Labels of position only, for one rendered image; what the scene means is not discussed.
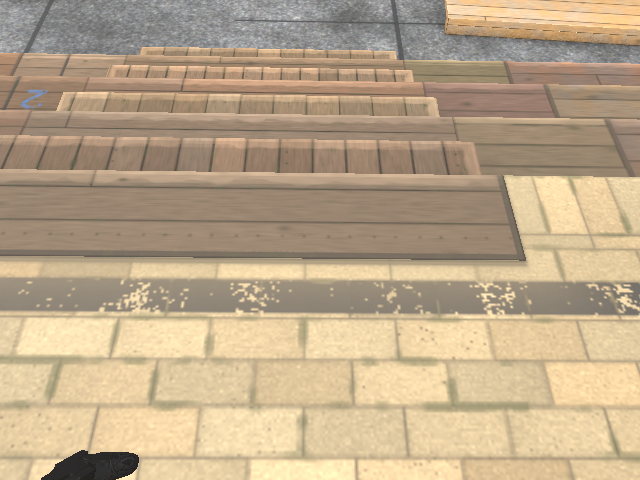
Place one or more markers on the robot left hand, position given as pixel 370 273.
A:
pixel 99 466

